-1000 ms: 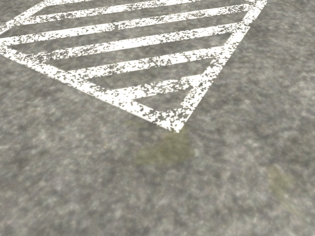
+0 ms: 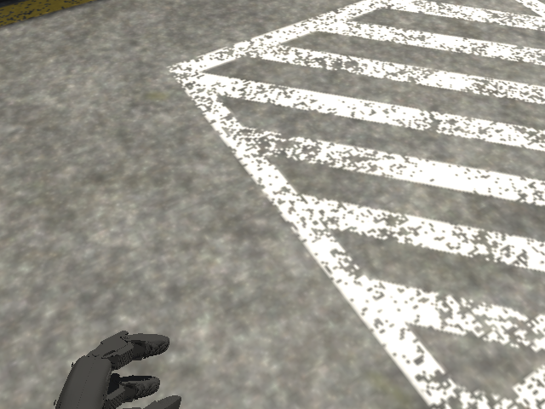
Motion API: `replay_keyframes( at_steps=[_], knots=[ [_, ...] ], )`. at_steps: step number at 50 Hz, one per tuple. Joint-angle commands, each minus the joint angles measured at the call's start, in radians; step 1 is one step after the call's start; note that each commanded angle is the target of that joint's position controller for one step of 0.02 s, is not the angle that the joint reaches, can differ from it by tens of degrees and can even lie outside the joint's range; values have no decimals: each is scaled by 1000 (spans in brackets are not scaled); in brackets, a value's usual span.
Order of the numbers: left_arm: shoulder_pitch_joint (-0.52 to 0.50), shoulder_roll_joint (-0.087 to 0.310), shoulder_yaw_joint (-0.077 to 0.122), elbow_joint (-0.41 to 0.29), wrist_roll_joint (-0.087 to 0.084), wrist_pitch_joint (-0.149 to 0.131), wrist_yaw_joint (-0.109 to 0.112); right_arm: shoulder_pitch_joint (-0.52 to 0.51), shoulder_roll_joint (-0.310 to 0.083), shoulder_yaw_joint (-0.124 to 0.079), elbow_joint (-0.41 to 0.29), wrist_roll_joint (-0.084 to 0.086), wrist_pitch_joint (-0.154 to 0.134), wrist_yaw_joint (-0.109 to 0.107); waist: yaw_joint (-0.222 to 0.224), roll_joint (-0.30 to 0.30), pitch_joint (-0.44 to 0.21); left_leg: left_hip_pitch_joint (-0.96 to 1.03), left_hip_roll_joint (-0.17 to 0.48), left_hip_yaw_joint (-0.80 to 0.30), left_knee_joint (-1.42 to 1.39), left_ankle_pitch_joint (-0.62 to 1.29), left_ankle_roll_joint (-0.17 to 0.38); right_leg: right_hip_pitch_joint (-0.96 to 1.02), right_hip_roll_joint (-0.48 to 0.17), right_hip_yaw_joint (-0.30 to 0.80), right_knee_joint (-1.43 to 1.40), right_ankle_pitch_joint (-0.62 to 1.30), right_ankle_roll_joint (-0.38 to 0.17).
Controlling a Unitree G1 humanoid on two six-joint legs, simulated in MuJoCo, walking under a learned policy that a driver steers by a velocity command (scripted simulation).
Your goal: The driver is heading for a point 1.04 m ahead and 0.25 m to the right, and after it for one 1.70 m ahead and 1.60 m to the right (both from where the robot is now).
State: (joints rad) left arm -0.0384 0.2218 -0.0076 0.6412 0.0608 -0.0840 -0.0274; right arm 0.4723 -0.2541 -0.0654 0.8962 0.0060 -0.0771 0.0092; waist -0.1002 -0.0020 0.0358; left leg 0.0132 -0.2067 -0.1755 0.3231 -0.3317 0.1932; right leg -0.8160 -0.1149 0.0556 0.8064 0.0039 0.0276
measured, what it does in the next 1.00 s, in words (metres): walks ahead, turning right: right foot, then left foot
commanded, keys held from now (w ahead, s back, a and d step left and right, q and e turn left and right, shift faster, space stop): q+shift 0.04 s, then shift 0.06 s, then e+shift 0.90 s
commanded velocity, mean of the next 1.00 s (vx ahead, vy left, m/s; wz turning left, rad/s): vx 0.17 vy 0.00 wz -0.40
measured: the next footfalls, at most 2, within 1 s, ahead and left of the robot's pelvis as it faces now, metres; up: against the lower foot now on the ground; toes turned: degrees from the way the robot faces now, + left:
right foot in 0.12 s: +0.35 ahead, -0.12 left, +0.00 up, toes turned +11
left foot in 0.50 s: +0.36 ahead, +0.10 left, +0.00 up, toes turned -9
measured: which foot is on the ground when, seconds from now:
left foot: down 0.00-0.12, up 0.14-0.48, down 0.50-0.92, up 0.94-1.00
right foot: up 0.00-0.10, down 0.12-0.50, up 0.52-0.90, down 0.92-1.00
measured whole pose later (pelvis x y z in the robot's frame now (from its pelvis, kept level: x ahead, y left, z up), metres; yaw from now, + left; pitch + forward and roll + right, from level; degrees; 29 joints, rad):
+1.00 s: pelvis +0.25 -0.05 -0.01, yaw -29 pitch +3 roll +2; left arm 0.18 0.31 0.08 0.56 0.01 0.04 -0.01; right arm 0.13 -0.33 -0.10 0.71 -0.01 0.00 -0.02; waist -0.02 0.03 0.04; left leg -0.48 0.11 0.06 0.99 -0.49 -0.07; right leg -0.39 0.00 0.00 0.65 -0.32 -0.04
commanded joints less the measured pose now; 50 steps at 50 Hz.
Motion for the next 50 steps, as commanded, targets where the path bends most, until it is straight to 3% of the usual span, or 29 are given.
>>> replay_keyframes(
  at_steps=[1,2,3,4,5,6,7,8,9,11,13,17,23,24,25,26,27,28,29,31,33,38,42,45,46,47,48,49,50],
  knots=[
    [-64,54,0,-82,-19,-14,4,65,-160,-38,-42,6,5,-11,-9,60,7,-184,148,-145,54,1021,-60,314,178,-134,-187,133,-34],
    [-32,71,3,-82,-23,-17,14,50,-160,-38,-50,6,8,-17,11,86,-24,-184,133,-166,121,1058,-98,430,210,-113,-261,142,-46],
    [-123,116,49,-150,-80,-62,26,68,-61,-15,-43,68,12,-45,42,51,-91,-195,147,-288,202,922,-158,587,239,-19,-360,172,-41],
    [-17,181,72,-127,-98,-76,38,4,-110,-20,-56,52,14,-54,122,76,-136,-169,162,-277,307,922,-174,670,219,-28,-378,244,-37],
    [225,216,92,-60,-82,-85,48,-113,-155,-31,-100,35,16,-57,254,109,-228,-198,120,-217,546,878,-216,869,159,-16,-441,405,-56],
    [438,225,79,4,-52,-76,55,-143,-69,1,-139,-8,21,-51,289,17,-384,-321,39,-89,909,44,-246,1147,-84,131,-286,754,-141],
    [496,191,58,15,13,-77,44,63,-20,20,-155,-10,15,-44,189,-264,-558,-552,-30,-125,1213,-415,-260,1397,-357,484,-153,1233,-338],
    [464,187,73,18,6,-73,31,164,-67,23,-124,23,16,-26,190,-257,-641,-642,51,-192,1347,-321,-264,1405,-402,637,-221,956,-441],
    [390,144,77,12,-12,-62,27,90,-101,21,-116,43,32,-18,198,-179,-541,-709,117,-120,1333,-263,-264,1299,-327,583,-306,599,-436],
    [248,96,44,13,-59,-42,27,-108,-122,15,-170,-9,47,-23,127,47,-239,-672,179,13,1183,-162,-249,863,-168,421,-435,378,-349],
    [196,147,59,22,-66,-25,23,-162,-73,26,-227,-31,43,-22,65,30,-88,-598,211,63,966,-150,-245,596,-73,320,-499,420,-310],
    [207,232,99,24,-57,14,33,-198,-20,55,-255,-12,31,-47,54,-77,-187,-368,166,110,555,-4,-268,453,-5,216,-488,581,-301],
    [216,230,115,-24,-94,73,62,-303,-113,22,-300,2,64,-40,35,-148,-163,-217,140,65,225,185,-233,376,38,381,-464,-149,-177],
    [238,202,110,-25,-95,80,65,-284,-132,11,-297,0,61,-40,33,-139,-147,-141,180,62,131,202,-207,326,72,377,-416,-263,-138],
    [298,139,94,-22,-89,85,61,-245,-185,-6,-303,-16,64,-48,42,-18,-174,-31,379,-87,32,130,-125,233,143,300,-221,-539,-81],
    [365,86,85,-44,-90,83,61,-293,-232,-14,-322,-49,74,-47,105,210,-195,-30,607,-341,-29,135,0,106,267,107,49,-661,-52],
    [365,178,105,-60,-84,73,59,-337,-197,-12,-330,-71,64,-40,128,261,-158,-145,652,-417,-88,115,68,66,171,83,233,-584,-19],
    [385,242,127,-35,-91,84,63,-409,-130,1,-348,-60,56,-42,149,197,-116,-198,581,-299,-83,80,48,83,133,67,324,-505,5],
    [421,252,136,-5,-85,101,69,-461,-98,8,-354,-39,50,-42,167,154,-96,-229,504,-180,-68,121,11,98,122,45,399,-445,30],
    [444,220,135,2,-71,126,72,-490,-82,13,-354,-22,46,-47,172,123,-83,-261,451,-26,-47,266,-5,108,101,13,537,-367,71],
    [378,175,119,-40,-79,128,66,-450,-90,9,-331,-27,49,-58,143,113,-78,-241,439,58,-43,331,10,93,72,-17,504,-310,93],
    [240,117,86,-124,-79,123,26,-359,-159,-26,-281,-26,74,-67,74,133,-124,-118,505,133,-14,396,46,148,18,-53,223,-311,91],
    [237,149,97,-137,-82,134,4,-365,-212,-55,-263,-7,69,-46,82,169,-135,-146,544,203,21,426,11,322,40,-122,24,-342,30],
    [277,158,116,-127,-85,149,1,-368,-204,-64,-243,23,60,-33,121,156,-147,-162,547,269,143,365,-76,480,86,-162,-222,-249,-42],
    [334,187,134,-104,-82,150,14,-318,-169,-58,-220,22,60,-27,135,96,-150,-246,502,320,256,286,-141,610,115,-135,-312,-157,-81],
    [402,307,172,-100,-82,144,32,-299,-122,-48,-229,-6,62,-22,145,-150,-130,-511,393,411,555,-10,-237,801,-55,143,-405,197,-166],
    [364,420,181,-141,-50,124,34,-370,-82,-29,-319,-40,58,-26,112,-401,-154,-835,247,299,818,-351,-296,878,-263,512,-398,418,-367],
    [371,355,171,-147,-30,98,19,-463,-145,-45,-326,-32,52,-33,199,-238,-228,-851,241,133,940,-318,-275,852,-260,490,-442,315,-397],
    [342,330,158,-139,-34,81,17,-479,-152,-48,-326,-10,51,-41,167,-182,-182,-846,243,100,942,-221,-242,811,-200,414,-448,225,-339]
  ],
)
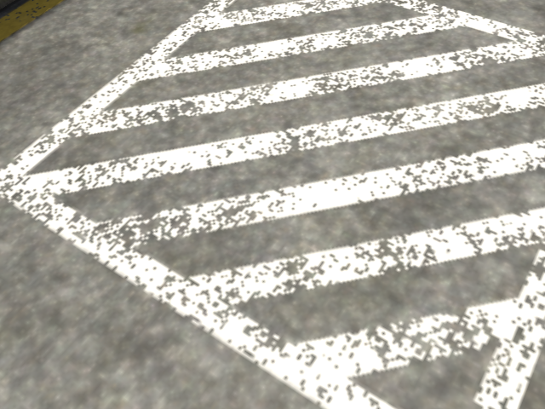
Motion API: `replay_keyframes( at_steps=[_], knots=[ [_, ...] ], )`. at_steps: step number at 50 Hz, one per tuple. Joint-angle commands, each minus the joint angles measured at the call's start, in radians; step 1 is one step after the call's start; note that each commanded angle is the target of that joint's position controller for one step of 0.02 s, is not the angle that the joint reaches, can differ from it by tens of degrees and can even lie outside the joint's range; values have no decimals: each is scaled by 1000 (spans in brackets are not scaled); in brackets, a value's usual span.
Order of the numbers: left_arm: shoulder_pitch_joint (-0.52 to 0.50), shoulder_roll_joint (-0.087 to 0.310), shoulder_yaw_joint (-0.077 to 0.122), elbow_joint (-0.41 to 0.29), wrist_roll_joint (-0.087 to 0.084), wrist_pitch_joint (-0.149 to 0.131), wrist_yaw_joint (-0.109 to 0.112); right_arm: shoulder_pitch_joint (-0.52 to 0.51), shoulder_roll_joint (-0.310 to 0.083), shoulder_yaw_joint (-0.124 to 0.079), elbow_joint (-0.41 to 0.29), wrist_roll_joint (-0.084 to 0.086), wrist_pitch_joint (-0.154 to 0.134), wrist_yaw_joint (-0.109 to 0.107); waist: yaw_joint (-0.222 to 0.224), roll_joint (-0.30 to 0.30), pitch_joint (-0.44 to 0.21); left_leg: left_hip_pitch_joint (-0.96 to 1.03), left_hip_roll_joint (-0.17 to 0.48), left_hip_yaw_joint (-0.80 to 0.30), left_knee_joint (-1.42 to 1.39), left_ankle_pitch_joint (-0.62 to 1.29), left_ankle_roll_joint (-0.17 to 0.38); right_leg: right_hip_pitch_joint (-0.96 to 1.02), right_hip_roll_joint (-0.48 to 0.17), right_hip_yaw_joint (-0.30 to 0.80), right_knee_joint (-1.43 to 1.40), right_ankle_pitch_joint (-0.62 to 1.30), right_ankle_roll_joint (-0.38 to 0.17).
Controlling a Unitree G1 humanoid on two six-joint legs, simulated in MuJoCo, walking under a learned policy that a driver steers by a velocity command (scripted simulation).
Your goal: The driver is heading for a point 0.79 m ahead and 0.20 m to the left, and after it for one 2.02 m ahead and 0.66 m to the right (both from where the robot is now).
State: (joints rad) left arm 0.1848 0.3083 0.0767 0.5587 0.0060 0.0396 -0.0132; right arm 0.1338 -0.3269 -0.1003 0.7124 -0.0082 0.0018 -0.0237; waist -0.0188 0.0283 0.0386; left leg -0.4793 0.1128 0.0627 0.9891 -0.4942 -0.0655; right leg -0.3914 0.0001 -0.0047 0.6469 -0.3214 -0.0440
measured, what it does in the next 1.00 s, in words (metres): walks ahead, turning left: left foot, then right foot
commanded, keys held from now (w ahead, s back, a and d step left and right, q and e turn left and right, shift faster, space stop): e+shift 0.10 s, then q+shift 0.04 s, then w+q+shift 0.86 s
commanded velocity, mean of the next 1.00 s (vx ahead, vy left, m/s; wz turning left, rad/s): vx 0.63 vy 0.00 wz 0.34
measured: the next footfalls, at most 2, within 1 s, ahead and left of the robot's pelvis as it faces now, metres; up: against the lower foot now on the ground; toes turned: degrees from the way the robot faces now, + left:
left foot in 0.56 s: +0.20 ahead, +0.14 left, +0.00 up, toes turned +6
right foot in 0.98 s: +0.69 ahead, +0.11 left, +0.00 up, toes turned +29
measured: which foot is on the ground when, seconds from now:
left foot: up 0.00-0.54, down 0.56-1.00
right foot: down 0.00-0.56, up 0.58-0.96, down 0.98-1.00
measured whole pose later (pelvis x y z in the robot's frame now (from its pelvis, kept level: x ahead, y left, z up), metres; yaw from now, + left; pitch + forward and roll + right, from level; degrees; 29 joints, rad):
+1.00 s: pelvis +0.46 +0.14 -0.02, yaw +26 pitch +4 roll -1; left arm -0.03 0.28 -0.01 0.57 0.04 -0.07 0.00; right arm 0.53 -0.33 -0.07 0.86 0.00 -0.06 0.01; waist -0.12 0.00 0.04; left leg 0.12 -0.13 -0.31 0.56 -0.48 0.14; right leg -0.59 0.02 0.01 0.57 -0.06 0.00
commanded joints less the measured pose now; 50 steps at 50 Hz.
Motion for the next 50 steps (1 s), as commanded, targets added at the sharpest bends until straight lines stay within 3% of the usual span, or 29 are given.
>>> replay_keyframes(
  at_steps=[1,2,5,7,9,11,14,18,19,20,21,24,26,27,28,29,30,31,32,34,37,41,43,45,46,47,48,49,50],
  knots=[
    [52,212,67,-61,-7,-43,13,-105,-77,-16,-118,1,-26,-22,41,-140,-156,-344,-62,-154,238,38,26,345,-258,408,-278,486,-206],
    [-1,178,54,-74,-28,-34,21,-79,-89,-19,-106,-9,-22,-29,15,-145,-148,-312,-59,-160,203,94,23,298,-235,375,-269,487,-180],
    [-37,161,44,-91,-17,-18,41,-30,-64,-13,-79,-8,-26,-18,-12,-143,-180,-201,-116,-150,133,201,6,221,-166,340,-257,486,-161],
    [-36,143,33,-87,-13,-22,49,-7,-51,-1,-53,1,-21,-12,1,-140,-200,-183,-113,-133,39,235,-10,257,-176,311,-239,505,-158],
    [23,122,21,-56,-23,-34,44,-5,-38,14,-47,10,-25,11,43,-166,-227,-143,-86,-108,-72,286,-5,263,-173,332,-315,5,-160],
    [51,142,16,-28,-11,-54,30,-36,-49,15,-64,27,-38,32,69,-233,-160,-151,-65,-96,-143,300,19,235,-219,414,-396,-233,-175],
    [76,165,18,0,1,-88,21,-63,-76,12,-85,38,-65,44,89,-209,-68,-230,-45,-103,-185,293,71,268,-278,446,-445,-308,-181],
    [96,154,17,33,-8,-123,17,-52,-50,21,-103,46,-77,51,93,-169,-17,-344,-26,-130,-173,282,105,361,-316,381,-477,-271,-165],
    [145,149,12,41,55,-109,9,-45,-47,23,-93,-48,-42,88,98,-136,-33,-231,-80,-72,-198,250,93,295,-270,292,-520,-312,-129],
    [102,157,16,40,58,-107,5,-32,-39,22,-97,-38,-26,106,73,-181,0,-177,-79,-48,-222,258,94,244,-251,230,-530,-282,-106],
    [76,157,17,36,49,-108,4,-17,-45,21,-97,-24,-18,117,59,-190,1,-112,-75,-28,-246,252,100,206,-244,183,-537,-270,-89],
    [48,167,23,44,39,-110,8,7,-60,20,-110,-9,-12,123,28,-165,9,30,-64,23,-307,189,146,165,-271,112,-528,-281,-75],
    [29,156,22,53,41,-103,11,120,-57,19,-72,-14,-16,110,-34,-87,-8,199,-109,73,-379,187,185,118,-246,16,-387,-230,-62],
    [38,127,12,59,54,-101,15,282,-85,5,-11,-21,-25,99,-95,15,-62,379,-156,59,-411,107,199,53,-180,-88,-116,-26,-48],
    [-14,61,-14,23,69,-103,15,504,-175,-18,38,-31,-39,79,-187,244,-118,575,5,-271,-546,-161,254,-162,-90,-173,342,109,-9],
    [-70,-7,-34,-58,57,-116,4,450,-251,-20,-4,-16,-46,75,-124,424,-84,691,143,-835,-801,-360,349,-559,93,-45,558,-187,29],
    [-91,46,-32,-59,70,-132,-5,381,-231,-24,-42,-10,-41,65,-124,251,-76,712,195,-919,-852,-343,387,-666,22,68,655,-131,26],
    [-115,92,-23,-42,67,-144,-16,356,-200,-19,-46,-14,-42,56,-107,95,-66,666,178,-808,-790,-238,377,-642,-32,84,649,-37,26],
    [-88,101,-22,-16,65,-146,-19,348,-184,-17,-38,-10,-42,51,-71,-5,-42,576,136,-690,-771,-150,352,-568,-68,77,585,19,37],
    [-52,90,-30,11,76,-120,-27,309,-144,1,-41,2,-54,41,-22,11,4,433,44,-556,-821,-43,316,-444,-94,58,471,71,68],
    [-114,82,-39,4,62,-81,-30,342,-131,5,-13,9,-70,42,-23,18,55,375,-17,-475,-858,176,330,-429,-69,8,370,139,97],
    [-278,49,-61,-37,42,-86,-34,391,-131,2,30,13,-73,37,-69,38,62,379,-62,-429,-822,511,322,-367,-12,-29,131,268,110],
    [-352,46,-67,-67,34,-92,-35,416,-133,1,52,16,-76,31,-95,65,61,406,-42,-458,-815,663,314,-314,4,-35,30,314,94],
    [-355,63,-65,-79,27,-98,-29,390,-150,-4,62,19,-79,22,-78,71,45,439,-16,-478,-796,808,293,-213,16,-16,-51,348,69],
    [-295,76,-60,-65,25,-100,-21,341,-167,-7,57,21,-80,18,-36,68,18,420,-25,-458,-752,932,265,-80,36,-15,-102,330,53],
    [-190,111,-45,-35,24,-101,-8,318,-195,-13,56,22,-84,19,12,64,-55,406,-38,-446,-646,1130,236,100,70,-21,-99,272,39],
    [-1,162,-22,11,15,-104,13,291,-230,-21,56,14,-88,25,107,59,-167,360,-53,-437,-438,1211,213,336,74,-21,-71,196,26],
    [235,203,4,65,15,-104,39,230,-218,-18,46,4,-98,30,233,52,-264,217,-97,-423,-180,1106,199,604,-8,30,-42,110,11],
    [395,276,30,88,59,-111,59,264,-66,17,22,12,-108,32,240,-163,-403,9,-196,-337,200,547,196,845,-258,332,-117,-377,-28]
  ],
)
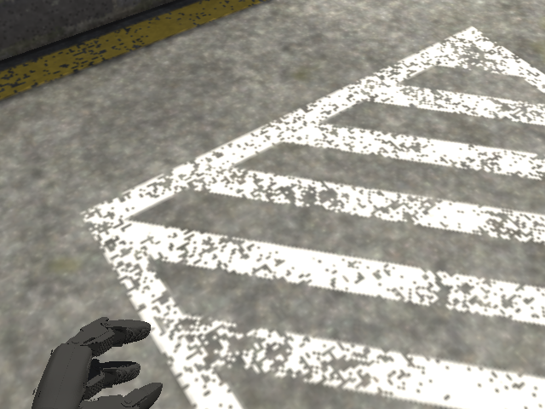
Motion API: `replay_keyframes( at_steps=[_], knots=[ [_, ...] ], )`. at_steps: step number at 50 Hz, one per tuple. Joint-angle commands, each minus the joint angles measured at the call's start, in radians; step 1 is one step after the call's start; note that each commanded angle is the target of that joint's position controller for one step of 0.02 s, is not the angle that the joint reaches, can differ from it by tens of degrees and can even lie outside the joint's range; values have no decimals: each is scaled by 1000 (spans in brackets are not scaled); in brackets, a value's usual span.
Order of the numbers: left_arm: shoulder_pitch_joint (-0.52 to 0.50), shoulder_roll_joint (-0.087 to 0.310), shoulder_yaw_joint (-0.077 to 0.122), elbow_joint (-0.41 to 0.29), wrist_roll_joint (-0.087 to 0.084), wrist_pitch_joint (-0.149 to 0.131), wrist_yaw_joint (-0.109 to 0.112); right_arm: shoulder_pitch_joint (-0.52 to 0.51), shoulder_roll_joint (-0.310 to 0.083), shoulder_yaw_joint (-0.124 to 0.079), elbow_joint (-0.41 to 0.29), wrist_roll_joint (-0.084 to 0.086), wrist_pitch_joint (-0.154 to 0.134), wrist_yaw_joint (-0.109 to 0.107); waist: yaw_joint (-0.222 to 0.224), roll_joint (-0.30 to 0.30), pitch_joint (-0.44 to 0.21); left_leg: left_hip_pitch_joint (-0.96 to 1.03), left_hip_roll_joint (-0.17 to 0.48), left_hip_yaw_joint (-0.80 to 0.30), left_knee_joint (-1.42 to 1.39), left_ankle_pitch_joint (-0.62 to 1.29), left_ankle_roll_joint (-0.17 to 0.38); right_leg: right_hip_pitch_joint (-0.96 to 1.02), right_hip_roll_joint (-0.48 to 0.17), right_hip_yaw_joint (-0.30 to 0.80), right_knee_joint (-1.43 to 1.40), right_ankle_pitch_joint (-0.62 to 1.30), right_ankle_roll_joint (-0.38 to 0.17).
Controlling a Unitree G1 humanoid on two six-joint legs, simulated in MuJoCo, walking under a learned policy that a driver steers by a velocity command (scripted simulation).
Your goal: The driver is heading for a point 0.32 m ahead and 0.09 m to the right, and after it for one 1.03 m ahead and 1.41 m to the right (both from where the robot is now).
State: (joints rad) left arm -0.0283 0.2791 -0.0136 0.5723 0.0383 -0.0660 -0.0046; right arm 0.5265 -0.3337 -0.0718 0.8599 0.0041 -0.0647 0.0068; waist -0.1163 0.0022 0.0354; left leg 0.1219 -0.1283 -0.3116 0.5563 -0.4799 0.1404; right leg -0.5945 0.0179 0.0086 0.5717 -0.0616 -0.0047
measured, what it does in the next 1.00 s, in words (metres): walks ahead, turning right: left foot, then right foot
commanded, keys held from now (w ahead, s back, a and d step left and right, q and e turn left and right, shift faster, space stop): w+q+shift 0.02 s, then w+shift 0.04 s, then w+e+shift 0.94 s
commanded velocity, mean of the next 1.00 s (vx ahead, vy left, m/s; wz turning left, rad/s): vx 0.99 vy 0.00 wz -0.46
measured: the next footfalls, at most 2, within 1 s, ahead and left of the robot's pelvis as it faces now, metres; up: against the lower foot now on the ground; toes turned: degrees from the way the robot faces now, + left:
left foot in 0.40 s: +0.53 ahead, +0.16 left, +0.00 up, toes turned +0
right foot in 0.82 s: +0.93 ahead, -0.08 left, +0.00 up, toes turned -26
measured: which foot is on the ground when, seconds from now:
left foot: down 0.00-0.00, up 0.02-0.38, down 0.40-0.82, up 0.84-1.00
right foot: down 0.00-0.40, up 0.42-0.80, down 0.82-1.00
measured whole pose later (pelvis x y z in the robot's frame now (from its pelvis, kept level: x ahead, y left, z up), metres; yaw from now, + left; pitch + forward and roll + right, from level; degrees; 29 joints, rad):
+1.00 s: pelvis +0.90 -0.07 +0.02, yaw -32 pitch -1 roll -1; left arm 0.39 0.33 0.06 0.84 0.01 -0.02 -0.01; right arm 0.12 -0.22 0.03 0.65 -0.07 -0.08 0.00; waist 0.03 -0.01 0.06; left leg -0.58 0.12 -0.11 1.27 -0.36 -0.05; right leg -0.22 0.24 0.01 0.52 -0.27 -0.20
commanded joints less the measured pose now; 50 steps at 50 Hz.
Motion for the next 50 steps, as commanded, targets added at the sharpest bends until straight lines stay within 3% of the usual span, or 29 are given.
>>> replay_keyframes(
  at_steps=[1,2,4,6,8,10,12,14,16,18,19,20,21,22,23,24,26,29,34,36,38,40,41,42,43,44,46,48,50],
  knots=[
    [500,332,123,58,39,-4,37,-58,-2,18,-178,38,-31,6,215,-419,-501,-769,-14,124,837,9,-22,1066,-494,883,-290,-867,-134],
    [371,228,115,43,23,1,29,-134,-78,14,-146,0,-17,0,210,-254,-319,-823,71,150,856,130,-8,892,-420,828,-318,-896,-142],
    [350,120,90,90,19,-3,18,-234,-80,14,-137,-43,-4,24,198,-39,-130,-789,138,189,776,221,-16,643,-340,552,-312,-572,-160],
    [399,85,75,165,20,-22,11,-282,-19,33,-171,-57,4,46,153,-70,-35,-784,153,160,720,186,-26,501,-282,428,-341,-425,-179],
    [438,73,69,214,-4,-42,-2,-349,8,49,-212,-61,10,51,123,-87,20,-844,164,138,630,140,-40,470,-273,387,-385,-340,-200],
    [427,98,74,225,-20,-49,-2,-446,-12,60,-265,-76,10,60,95,-83,72,-913,219,206,503,211,-75,442,-261,333,-445,-258,-218],
    [381,125,84,210,-22,-52,-8,-535,-11,81,-302,-65,-3,79,87,-59,95,-716,215,267,242,360,-104,276,-182,200,-504,-176,-186],
    [401,196,104,216,-33,-57,-20,-549,-14,84,-293,-47,-8,93,92,-57,74,-440,156,344,161,451,-107,159,-187,166,-562,-7,-182],
    [431,233,111,229,-39,-55,-28,-532,-56,67,-278,-43,-7,75,82,-41,48,-376,137,348,103,444,-101,266,-205,150,-489,200,-169],
    [472,254,113,254,-39,-47,-25,-339,-103,36,-212,-59,-12,40,-9,-10,-99,-137,76,367,38,337,-87,347,-152,88,-123,506,-135],
    [467,247,111,256,-40,-46,-23,-179,-141,14,-175,-73,-16,18,-91,-22,-185,93,143,319,51,292,-79,206,-105,82,146,396,-119],
    [457,114,82,228,-25,-46,-18,-1,-234,-12,-158,-97,-22,-6,-125,163,-313,266,423,6,-14,-90,-70,35,-24,57,546,-195,-104],
    [534,41,66,178,-75,-39,-12,-19,-281,-18,-177,-96,-14,-14,-41,307,-421,273,633,-492,-275,-316,-16,-125,34,88,808,-415,-106],
    [467,101,75,177,-56,-22,-7,-130,-212,-16,-177,-70,-7,-15,-2,197,-275,148,581,-471,-336,-392,9,-216,-30,78,853,-302,-111],
    [396,109,78,179,-39,-11,-15,-210,-123,3,-181,-58,-14,-13,21,116,-135,20,529,-276,-307,-230,5,-234,-76,63,803,-229,-108],
    [378,95,77,189,-34,-1,-25,-245,-81,11,-170,-58,-20,-8,53,82,-69,-83,480,-132,-314,-36,-7,-196,-105,62,758,-199,-97],
    [393,59,76,198,-18,33,-43,-244,-42,22,-140,-43,-36,-8,111,121,-22,-196,433,61,-349,151,-36,-131,-136,63,709,-193,-78],
    [267,24,68,147,-10,63,-61,-204,1,28,-86,-19,-61,0,127,74,34,-188,398,262,-400,401,-58,-217,-150,33,682,-115,-73],
    [78,25,42,64,-20,56,-96,-214,-32,22,-55,-26,-74,-12,146,25,86,-224,302,567,-460,755,-102,-73,-89,-123,312,125,-119],
    [42,41,37,46,-15,53,-101,-166,-92,12,-42,-25,-72,-21,155,30,85,-164,331,598,-384,1171,-116,38,-25,-202,200,129,-155],
    [170,96,54,87,-18,52,-87,-158,-159,-6,-51,-32,-44,-37,233,82,-20,-73,353,591,-172,1501,-127,201,53,-231,179,46,-184],
    [560,184,101,201,-17,49,-61,-232,-200,-19,-85,-45,-8,-43,414,81,-211,-205,377,547,351,1485,-103,639,95,-140,150,-66,-240],
    [586,229,128,229,-26,55,-31,-223,-154,-13,-74,-54,-4,-24,385,-35,-183,-419,247,540,722,712,-120,789,54,-34,92,-156,-270],
    [496,323,144,211,-27,69,-19,-182,-2,30,-132,-72,-18,-14,241,-253,-136,-761,104,477,1111,-47,-153,874,-113,295,126,62,-337],
    [474,379,161,162,-17,78,-16,-191,-49,34,-243,-42,-43,-11,231,-246,-346,-983,87,259,1177,-12,-157,1056,-248,735,-166,-258,-504],
    [451,319,156,151,-18,77,-5,-276,-99,34,-244,-49,-65,-11,237,-65,-220,-1041,148,218,1076,74,-149,943,-272,816,-330,-424,-456],
    [389,241,135,173,-22,53,3,-315,-90,42,-233,-62,-62,-13,137,86,-25,-924,214,219,885,131,-161,613,-201,664,-351,-269,-387],
    [354,198,116,170,-28,22,8,-289,-71,49,-223,-82,-15,-12,72,117,26,-791,257,220,755,101,-198,380,-126,518,-362,-134,-373],
    [353,194,113,169,-34,-2,1,-363,-44,58,-261,-80,9,-5,74,91,59,-733,275,259,572,128,-223,248,-64,423,-396,-80,-362]
  ],
)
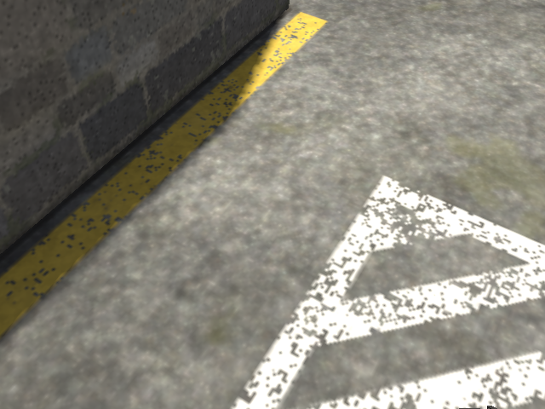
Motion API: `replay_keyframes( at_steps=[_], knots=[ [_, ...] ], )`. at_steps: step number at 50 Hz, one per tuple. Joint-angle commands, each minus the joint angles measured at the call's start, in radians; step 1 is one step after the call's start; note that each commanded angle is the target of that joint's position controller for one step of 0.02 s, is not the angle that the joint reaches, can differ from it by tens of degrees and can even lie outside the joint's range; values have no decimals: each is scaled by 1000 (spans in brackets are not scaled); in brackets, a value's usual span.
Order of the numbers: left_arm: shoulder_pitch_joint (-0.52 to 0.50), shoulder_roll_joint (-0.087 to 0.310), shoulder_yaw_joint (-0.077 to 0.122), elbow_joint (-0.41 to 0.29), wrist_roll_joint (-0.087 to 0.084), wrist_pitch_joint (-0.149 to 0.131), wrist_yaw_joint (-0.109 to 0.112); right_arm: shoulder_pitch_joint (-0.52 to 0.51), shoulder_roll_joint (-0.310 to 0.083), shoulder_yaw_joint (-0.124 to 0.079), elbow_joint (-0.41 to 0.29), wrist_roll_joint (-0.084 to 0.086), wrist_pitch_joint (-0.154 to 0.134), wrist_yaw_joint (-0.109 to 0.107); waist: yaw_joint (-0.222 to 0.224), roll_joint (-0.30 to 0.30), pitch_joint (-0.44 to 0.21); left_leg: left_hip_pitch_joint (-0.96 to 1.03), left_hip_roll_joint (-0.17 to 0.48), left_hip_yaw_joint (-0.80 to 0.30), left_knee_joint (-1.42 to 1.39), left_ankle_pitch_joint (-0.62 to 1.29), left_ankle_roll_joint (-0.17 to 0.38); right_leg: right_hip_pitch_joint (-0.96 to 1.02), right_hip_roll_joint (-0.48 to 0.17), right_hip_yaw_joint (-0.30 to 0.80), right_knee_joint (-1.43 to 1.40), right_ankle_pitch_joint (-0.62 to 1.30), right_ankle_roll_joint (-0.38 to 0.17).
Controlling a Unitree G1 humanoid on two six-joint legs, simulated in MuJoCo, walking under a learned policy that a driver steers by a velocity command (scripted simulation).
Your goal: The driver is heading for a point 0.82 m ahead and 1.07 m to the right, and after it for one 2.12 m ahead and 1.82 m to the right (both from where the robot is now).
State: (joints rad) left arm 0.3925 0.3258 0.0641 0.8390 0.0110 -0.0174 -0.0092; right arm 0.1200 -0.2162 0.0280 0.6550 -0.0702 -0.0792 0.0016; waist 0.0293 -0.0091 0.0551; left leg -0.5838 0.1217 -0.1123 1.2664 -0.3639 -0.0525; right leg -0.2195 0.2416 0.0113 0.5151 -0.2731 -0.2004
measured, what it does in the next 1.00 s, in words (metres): walks ahead, turning right: left foot, then right foot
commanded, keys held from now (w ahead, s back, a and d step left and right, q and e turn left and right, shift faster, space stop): w+e+shift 0.54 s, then w+shift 0.46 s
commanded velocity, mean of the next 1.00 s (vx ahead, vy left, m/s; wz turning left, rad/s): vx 1.00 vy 0.00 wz -0.73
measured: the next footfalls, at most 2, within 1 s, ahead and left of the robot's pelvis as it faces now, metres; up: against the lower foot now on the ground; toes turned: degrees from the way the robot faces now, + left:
left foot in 0.24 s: +0.45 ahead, +0.17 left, +0.00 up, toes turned -16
right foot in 0.70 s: +0.73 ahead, -0.19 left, +0.00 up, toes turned -40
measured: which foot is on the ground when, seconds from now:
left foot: up 0.00-0.22, down 0.24-0.70, up 0.72-1.00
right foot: down 0.00-0.24, up 0.26-0.68, down 0.70-1.00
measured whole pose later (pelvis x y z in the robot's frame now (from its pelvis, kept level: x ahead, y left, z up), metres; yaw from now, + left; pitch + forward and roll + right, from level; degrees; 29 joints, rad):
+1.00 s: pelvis +0.83 -0.22 +0.01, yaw -42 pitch +1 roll -2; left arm 0.48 0.30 0.05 0.90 -0.01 -0.10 -0.01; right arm 0.10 -0.28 0.00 0.67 -0.03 -0.05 0.05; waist 0.06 0.02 0.04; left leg -0.74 0.16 0.01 0.74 0.04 0.02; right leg 0.12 0.16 0.03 0.17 -0.31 -0.14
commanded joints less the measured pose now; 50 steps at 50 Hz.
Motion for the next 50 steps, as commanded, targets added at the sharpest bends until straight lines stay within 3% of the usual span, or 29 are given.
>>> replay_keyframes(
  at_steps=[1,4,6,8,9,10,11,12,13,14,15,16,18,21,24,28,31,33,34,35,36,37,38,39,40,42,44,47,50],
  knots=[
    [-65,149,37,-97,-6,-57,5,-30,-145,-35,-90,1,24,6,-56,85,61,-5,21,82,-240,94,-36,-174,-260,389,-355,165,-154],
    [-35,159,51,-92,-11,-62,-6,-149,-108,-18,-132,33,18,22,7,23,39,121,-33,111,-524,410,-17,-168,-205,340,-339,313,-82],
    [-4,173,59,-84,-19,-62,-10,-174,-125,-22,-141,46,14,22,38,-11,3,176,-66,110,-619,481,3,-77,-233,366,-311,428,-53],
    [-2,183,64,-83,-17,-57,-1,-158,-158,-34,-142,46,10,15,29,-27,-21,239,-92,87,-717,440,17,23,-250,394,-235,522,-16],
    [-12,202,68,-86,-13,-56,3,-94,-191,-48,-123,46,9,6,-2,-31,-66,319,-121,82,-735,370,24,70,-250,404,-145,652,7],
    [-31,235,74,-88,-4,-55,1,37,-242,-71,-89,50,5,-7,-74,-22,-154,457,-144,86,-722,257,34,93,-241,394,24,757,30],
    [-88,243,74,-98,3,-61,-5,247,-283,-93,-42,50,2,-25,-202,-10,-244,685,-115,89,-713,189,44,2,-207,362,271,735,54],
    [-108,114,39,-126,7,-74,-4,464,-351,-120,-7,22,-3,-48,-269,113,-367,920,94,-120,-726,-161,70,-167,-146,288,622,345,61],
    [8,-13,-1,-192,-44,-72,-6,372,-413,-129,-25,-9,-2,-41,-115,468,-478,1048,370,-730,-985,-432,156,-441,-55,173,871,-242,91],
    [-32,67,-5,-166,-15,-52,6,234,-335,-131,-46,3,7,-32,-101,312,-344,905,335,-783,-1044,-598,183,-559,-160,129,933,-132,78],
    [-106,111,6,-161,7,-38,-3,169,-245,-109,-55,13,13,-29,-103,166,-224,778,284,-582,-1017,-498,175,-564,-216,101,893,-52,82],
    [-145,113,8,-161,16,-28,-17,165,-199,-99,-30,14,15,-24,-95,66,-140,661,241,-417,-1013,-295,163,-539,-253,85,846,-18,90],
    [-187,67,-2,-192,31,-2,-50,212,-181,-90,34,22,2,-23,-66,94,-60,536,185,-203,-1041,-91,135,-516,-305,83,801,-12,103],
    [-260,24,-23,-247,28,25,-69,243,-155,-85,87,49,-28,1,-40,90,-9,494,177,-17,-1093,130,119,-576,-343,62,786,66,111],
    [-354,32,-31,-297,18,28,-77,208,-161,-85,103,43,-45,6,-9,86,40,439,128,192,-1143,312,100,-564,-337,22,654,223,115],
    [-499,17,-49,-329,22,21,-102,312,-195,-91,158,38,-47,-4,-47,30,113,503,84,359,-1180,603,65,-476,-289,-127,346,291,61],
    [-461,23,-50,-294,27,8,-88,373,-258,-96,180,39,-29,-21,-9,91,50,623,114,385,-1050,1284,65,-288,-168,-201,234,211,9],
    [-216,81,-22,-210,30,-3,-63,337,-321,-107,174,34,2,-32,127,145,-85,637,160,368,-728,1496,94,-23,-111,-161,201,82,-30],
    [-4,122,2,-137,31,-8,-45,293,-322,-105,157,34,13,-31,221,146,-169,542,154,361,-466,1409,119,217,-114,-105,110,76,-60],
    [72,182,34,-96,36,-2,-21,292,-281,-102,149,28,15,-22,216,56,-214,316,63,353,-94,756,114,445,-212,46,86,-29,-76],
    [-34,285,53,-135,45,9,-8,393,-146,-72,68,52,5,-2,33,-221,-317,-94,-91,280,289,-138,66,699,-522,588,2,-73,-185],
    [26,259,59,-149,27,14,-1,255,-225,-80,21,62,-14,-4,123,-68,-410,-193,-103,88,353,-39,78,698,-538,749,-162,-124,-218],
    [-4,228,56,-118,22,3,9,190,-212,-74,9,73,-24,-4,93,-15,-235,-249,-53,77,287,34,84,560,-528,640,-225,-77,-189],
    [-28,174,44,-95,19,-12,13,194,-197,-67,26,68,-26,-5,39,58,-100,-206,-11,82,181,56,87,370,-496,542,-256,-7,-154],
    [-64,138,33,-88,22,-30,18,191,-179,-62,36,50,-15,-1,-6,92,-52,-135,16,68,103,50,83,232,-449,461,-269,39,-126],
    [-83,72,6,-73,12,-57,21,243,-146,-54,59,24,22,15,-72,63,-15,-30,45,62,-6,30,62,59,-396,358,-326,82,-113],
    [-48,66,3,-43,-4,-80,13,142,-124,-49,25,17,36,29,-62,33,54,-82,68,88,-140,65,42,2,-363,279,-394,109,-110],
    [-30,74,6,-30,-12,-101,-4,-34,-105,-34,-39,31,26,44,-28,15,105,-40,48,141,-442,344,52,-50,-284,139,-450,277,-65],
    [25,106,10,-1,-29,-122,-8,-103,-102,-32,-51,54,16,58,5,9,89,131,-12,185,-640,604,100,-2,-326,110,-539,455,-31]
  ],
)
